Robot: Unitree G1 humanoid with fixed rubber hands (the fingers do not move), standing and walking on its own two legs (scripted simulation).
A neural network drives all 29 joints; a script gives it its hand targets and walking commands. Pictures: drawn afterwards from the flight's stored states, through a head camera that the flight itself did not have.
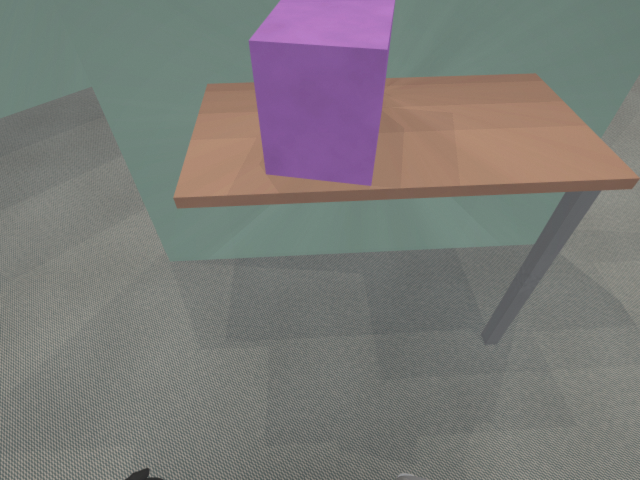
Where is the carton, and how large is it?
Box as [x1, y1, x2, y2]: [249, 0, 394, 185]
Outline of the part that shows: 280,0 249,39 249,47 266,173 370,185 382,104 394,0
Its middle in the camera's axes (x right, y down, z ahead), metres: +0.02 -0.30 +0.76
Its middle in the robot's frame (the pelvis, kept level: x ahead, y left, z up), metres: +0.79 +0.01 +0.12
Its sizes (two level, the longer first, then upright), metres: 0.288 0.207 0.251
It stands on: a table, 0.72 m high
